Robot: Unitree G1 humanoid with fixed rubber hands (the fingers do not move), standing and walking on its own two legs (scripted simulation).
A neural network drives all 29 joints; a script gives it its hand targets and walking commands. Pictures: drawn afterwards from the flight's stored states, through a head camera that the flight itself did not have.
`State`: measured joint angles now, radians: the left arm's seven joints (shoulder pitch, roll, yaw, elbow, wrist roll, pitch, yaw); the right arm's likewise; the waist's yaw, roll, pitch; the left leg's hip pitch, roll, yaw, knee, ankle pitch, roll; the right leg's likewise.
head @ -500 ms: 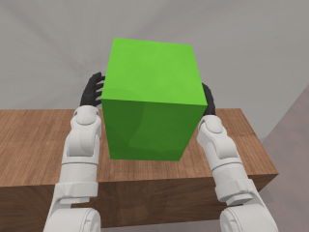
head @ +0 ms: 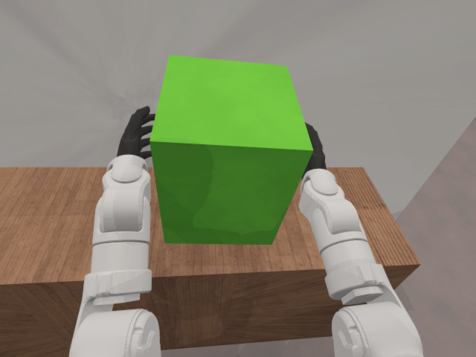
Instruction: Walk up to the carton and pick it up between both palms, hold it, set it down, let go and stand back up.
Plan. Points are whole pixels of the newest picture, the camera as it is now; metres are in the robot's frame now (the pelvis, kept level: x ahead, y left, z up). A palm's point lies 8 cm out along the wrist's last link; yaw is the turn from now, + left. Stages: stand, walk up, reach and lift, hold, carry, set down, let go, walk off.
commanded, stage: reach and lift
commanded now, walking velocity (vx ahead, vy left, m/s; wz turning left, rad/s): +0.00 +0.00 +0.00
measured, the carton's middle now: (224, 156) +0.41 +0.00 +0.14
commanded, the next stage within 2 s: hold in 0.08 s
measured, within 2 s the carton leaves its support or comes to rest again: neither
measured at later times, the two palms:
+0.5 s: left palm (119, 153) +0.36 +0.16 +0.20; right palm (309, 161) +0.36 -0.13 +0.18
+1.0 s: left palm (127, 162) +0.35 +0.15 +0.19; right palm (313, 174) +0.35 -0.14 +0.16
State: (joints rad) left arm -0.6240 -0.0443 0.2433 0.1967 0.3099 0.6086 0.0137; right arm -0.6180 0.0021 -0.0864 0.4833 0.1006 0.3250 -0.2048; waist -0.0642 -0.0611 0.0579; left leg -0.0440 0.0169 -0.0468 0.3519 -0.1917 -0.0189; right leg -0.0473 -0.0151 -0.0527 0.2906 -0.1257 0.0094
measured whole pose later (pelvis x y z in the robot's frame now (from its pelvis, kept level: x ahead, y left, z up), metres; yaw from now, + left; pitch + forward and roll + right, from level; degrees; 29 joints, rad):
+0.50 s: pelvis +0.00 +0.00 +0.00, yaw +0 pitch -9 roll -1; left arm -0.58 -0.05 0.25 0.08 0.30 0.67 0.01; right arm -0.61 -0.04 0.01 0.42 0.20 0.36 -0.25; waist -0.07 -0.03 0.05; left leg -0.01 0.02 -0.06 0.38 -0.21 -0.02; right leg 0.01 -0.01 -0.06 0.28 -0.13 0.01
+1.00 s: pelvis -0.01 +0.00 +0.00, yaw +0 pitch -9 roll -1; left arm -0.61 -0.06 0.27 0.10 0.35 0.71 -0.02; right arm -0.62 0.00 -0.05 0.46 0.13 0.36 -0.22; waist -0.07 -0.05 0.09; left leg -0.01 0.02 -0.05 0.36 -0.18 -0.02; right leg -0.02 -0.01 -0.06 0.30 -0.12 0.00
